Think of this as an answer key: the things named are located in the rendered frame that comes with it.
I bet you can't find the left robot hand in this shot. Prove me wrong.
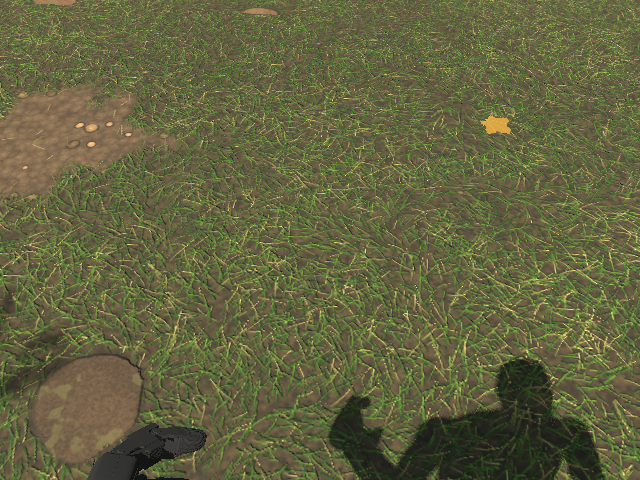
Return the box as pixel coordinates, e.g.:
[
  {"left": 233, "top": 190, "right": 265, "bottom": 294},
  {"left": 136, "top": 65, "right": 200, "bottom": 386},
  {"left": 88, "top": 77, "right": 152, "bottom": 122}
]
[{"left": 87, "top": 423, "right": 207, "bottom": 480}]

